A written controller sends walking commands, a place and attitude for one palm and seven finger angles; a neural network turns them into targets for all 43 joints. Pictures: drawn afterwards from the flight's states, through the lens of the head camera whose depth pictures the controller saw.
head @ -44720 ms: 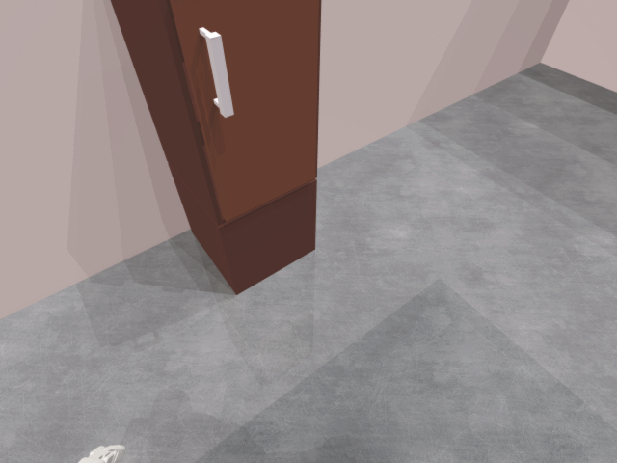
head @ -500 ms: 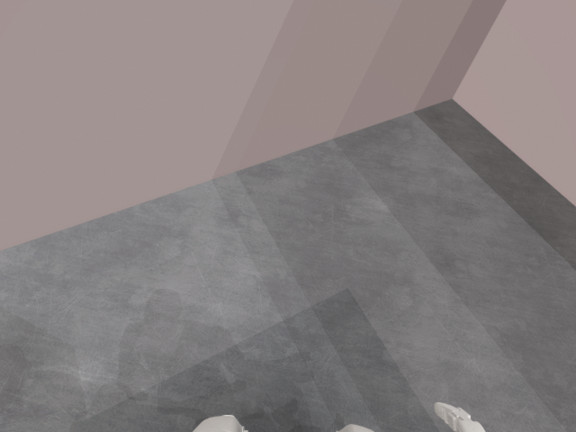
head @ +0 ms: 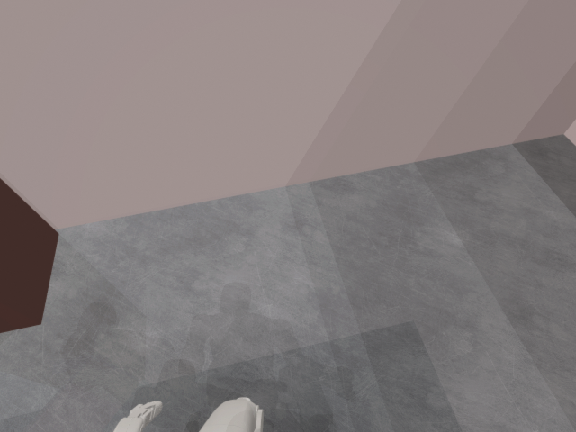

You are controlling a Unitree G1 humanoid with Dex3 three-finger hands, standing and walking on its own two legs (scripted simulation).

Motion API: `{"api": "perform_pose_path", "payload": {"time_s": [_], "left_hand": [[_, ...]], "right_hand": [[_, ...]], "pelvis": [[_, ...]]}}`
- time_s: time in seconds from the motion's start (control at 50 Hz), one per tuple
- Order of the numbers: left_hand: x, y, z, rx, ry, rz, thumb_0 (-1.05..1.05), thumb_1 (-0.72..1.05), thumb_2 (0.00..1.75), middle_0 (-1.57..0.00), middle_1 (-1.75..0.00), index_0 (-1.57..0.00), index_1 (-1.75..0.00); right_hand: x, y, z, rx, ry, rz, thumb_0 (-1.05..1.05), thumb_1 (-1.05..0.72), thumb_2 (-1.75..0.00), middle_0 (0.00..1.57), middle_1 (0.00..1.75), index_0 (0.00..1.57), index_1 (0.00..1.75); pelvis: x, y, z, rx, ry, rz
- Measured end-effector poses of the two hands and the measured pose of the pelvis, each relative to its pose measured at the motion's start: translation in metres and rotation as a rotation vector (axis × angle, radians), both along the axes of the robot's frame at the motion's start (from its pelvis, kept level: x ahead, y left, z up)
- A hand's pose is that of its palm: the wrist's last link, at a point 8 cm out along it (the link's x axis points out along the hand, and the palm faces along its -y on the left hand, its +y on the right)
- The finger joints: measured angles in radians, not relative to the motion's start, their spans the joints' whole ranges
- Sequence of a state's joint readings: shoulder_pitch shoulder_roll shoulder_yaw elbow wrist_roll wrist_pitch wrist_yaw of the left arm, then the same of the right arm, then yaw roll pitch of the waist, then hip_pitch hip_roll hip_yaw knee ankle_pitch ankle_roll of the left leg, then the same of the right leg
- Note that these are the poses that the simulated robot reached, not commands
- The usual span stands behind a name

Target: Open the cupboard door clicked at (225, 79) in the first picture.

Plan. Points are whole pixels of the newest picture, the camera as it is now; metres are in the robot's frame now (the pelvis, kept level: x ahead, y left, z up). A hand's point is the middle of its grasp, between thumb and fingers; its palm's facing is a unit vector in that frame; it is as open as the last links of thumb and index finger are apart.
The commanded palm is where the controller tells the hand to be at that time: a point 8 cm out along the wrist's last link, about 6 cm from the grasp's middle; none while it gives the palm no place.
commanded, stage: turn to face it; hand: left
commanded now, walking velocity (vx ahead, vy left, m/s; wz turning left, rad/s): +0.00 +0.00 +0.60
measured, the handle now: out of the picture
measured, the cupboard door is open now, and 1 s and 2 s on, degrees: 46 46 46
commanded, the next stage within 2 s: take the last steps up to it in 1.48 s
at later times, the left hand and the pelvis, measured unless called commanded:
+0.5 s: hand out of the picture +0.05 +0.25 -0.16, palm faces +0.30 -0.91 -0.28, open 7.4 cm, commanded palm none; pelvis +0.02 +0.00 +0.00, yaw +18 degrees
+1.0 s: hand out of the picture -0.04 +0.24 -0.18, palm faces +0.59 -0.78 -0.23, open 7.4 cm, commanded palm none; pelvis +0.02 +0.02 +0.00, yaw +36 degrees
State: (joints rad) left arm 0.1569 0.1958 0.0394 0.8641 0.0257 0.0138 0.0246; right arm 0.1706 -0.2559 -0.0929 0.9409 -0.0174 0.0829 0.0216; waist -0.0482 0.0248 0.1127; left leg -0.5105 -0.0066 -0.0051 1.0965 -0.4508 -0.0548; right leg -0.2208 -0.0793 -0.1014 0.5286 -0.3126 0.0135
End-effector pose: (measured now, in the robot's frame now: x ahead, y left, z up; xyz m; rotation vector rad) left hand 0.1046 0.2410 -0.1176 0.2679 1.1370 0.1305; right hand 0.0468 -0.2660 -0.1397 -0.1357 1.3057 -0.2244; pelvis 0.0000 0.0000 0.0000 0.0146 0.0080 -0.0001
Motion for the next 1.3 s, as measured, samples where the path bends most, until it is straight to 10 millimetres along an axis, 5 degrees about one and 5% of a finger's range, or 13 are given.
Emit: {"api": "perform_pose_path", "payload": {"time_s": [0.1,0.24,0.4,0.56,0.66,0.76,0.92,1.14,1.3], "left_hand": [[-0.035,0.001,-0.012,-0.050,0.056,0.084,0.00,0.91,0.90,-0.21,-0.30,-0.20,-0.30],[-0.085,0.036,-0.042,-0.070,0.150,0.228,0.01,0.91,0.90,-0.21,-0.30,-0.20,-0.30],[-0.083,0.054,-0.018,-0.029,0.081,0.323,0.01,0.91,0.90,-0.20,-0.30,-0.20,-0.30],[-0.076,0.037,-0.005,0.033,-0.031,0.381,0.01,0.91,0.90,-0.20,-0.30,-0.20,-0.30],[-0.096,0.017,-0.003,0.004,0.003,0.450,0.00,0.91,0.90,-0.20,-0.30,-0.20,-0.30],[-0.123,0.005,-0.015,-0.061,0.038,0.522,0.00,0.91,0.90,-0.21,-0.30,-0.20,-0.30],[-0.178,0.020,-0.042,-0.100,0.127,0.666,0.01,0.91,0.90,-0.21,-0.30,-0.20,-0.30],[-0.166,0.036,-0.008,-0.021,0.012,0.766,0.01,0.91,0.90,-0.20,-0.30,-0.20,-0.30],[-0.162,0.004,0.000,0.028,-0.025,0.836,0.00,0.91,0.90,-0.20,-0.30,-0.20,-0.30]], "right_hand": [[0.039,0.011,0.009,-0.007,-0.019,0.105,0.01,-0.91,-0.90,0.20,0.30,0.20,0.30],[0.101,0.043,0.013,-0.058,-0.136,0.260,0.00,-0.91,-0.90,0.20,0.30,0.20,0.30],[0.114,0.057,0.021,-0.052,-0.116,0.350,0.00,-0.91,-0.90,0.21,0.30,0.20,0.30],[0.131,0.044,-0.003,0.004,-0.071,0.401,0.00,-0.90,-0.90,0.21,0.30,0.20,0.30],[0.149,0.048,0.002,0.005,-0.050,0.456,0.01,-0.91,-0.90,0.20,0.30,0.20,0.30],[0.172,0.073,0.012,-0.001,-0.061,0.550,0.01,-0.91,-0.90,0.20,0.30,0.20,0.30],[0.200,0.125,0.017,-0.034,-0.155,0.694,0.00,-0.91,-0.90,0.20,0.30,0.20,0.30],[0.200,0.127,0.015,-0.020,-0.055,0.783,0.00,-0.90,-0.90,0.21,0.30,0.20,0.30],[0.231,0.124,-0.006,0.012,-0.017,0.838,0.00,-0.91,-0.90,0.21,0.30,0.20,0.30]], "pelvis": [[0.004,0.004,0.002,0.018,0.001,0.071],[0.006,0.022,-0.014,-0.006,0.004,0.153],[0.010,0.018,-0.001,-0.033,0.008,0.243],[0.021,-0.007,-0.010,-0.016,0.011,0.349],[0.025,-0.007,-0.003,-0.009,-0.005,0.427],[0.026,0.001,0.000,0.011,-0.002,0.499],[0.019,0.020,-0.013,-0.020,-0.005,0.586],[0.034,0.011,0.002,-0.047,0.005,0.721],[0.052,-0.004,-0.005,-0.017,-0.006,0.821]]}}
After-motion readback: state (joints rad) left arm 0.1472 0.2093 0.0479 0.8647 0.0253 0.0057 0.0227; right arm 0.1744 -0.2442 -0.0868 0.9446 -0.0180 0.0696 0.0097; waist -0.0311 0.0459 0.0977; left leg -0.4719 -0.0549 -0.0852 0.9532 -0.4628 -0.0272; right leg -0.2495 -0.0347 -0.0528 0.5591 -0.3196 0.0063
